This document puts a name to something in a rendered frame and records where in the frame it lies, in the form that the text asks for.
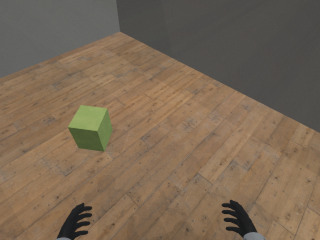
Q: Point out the left robot hand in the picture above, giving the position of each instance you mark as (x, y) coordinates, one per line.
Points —
(70, 225)

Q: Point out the carton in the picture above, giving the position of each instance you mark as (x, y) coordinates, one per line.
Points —
(91, 128)

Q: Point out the right robot hand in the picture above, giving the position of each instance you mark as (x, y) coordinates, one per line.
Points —
(244, 223)

